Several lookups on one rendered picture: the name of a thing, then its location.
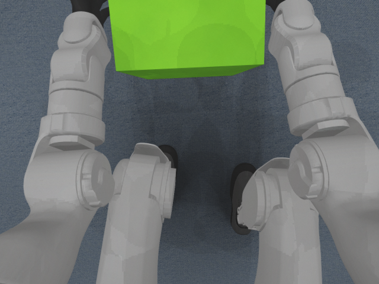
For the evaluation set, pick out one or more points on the left robot hand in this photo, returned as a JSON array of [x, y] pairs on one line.
[[91, 6]]

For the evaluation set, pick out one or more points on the robot right upper arm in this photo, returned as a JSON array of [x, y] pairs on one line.
[[340, 176]]

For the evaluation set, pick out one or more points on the right robot foot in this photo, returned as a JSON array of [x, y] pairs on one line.
[[240, 177]]

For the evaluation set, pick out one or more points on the robot left forearm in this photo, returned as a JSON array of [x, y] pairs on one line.
[[76, 90]]

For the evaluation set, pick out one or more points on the robot left upper arm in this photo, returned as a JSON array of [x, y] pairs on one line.
[[64, 190]]

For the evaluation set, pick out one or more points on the carton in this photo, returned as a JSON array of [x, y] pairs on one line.
[[164, 39]]

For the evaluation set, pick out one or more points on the right robot hand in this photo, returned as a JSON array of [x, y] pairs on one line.
[[273, 3]]

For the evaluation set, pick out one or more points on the robot left thigh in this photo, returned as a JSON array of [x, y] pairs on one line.
[[130, 246]]

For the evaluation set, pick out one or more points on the robot right forearm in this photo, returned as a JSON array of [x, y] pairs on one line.
[[309, 75]]

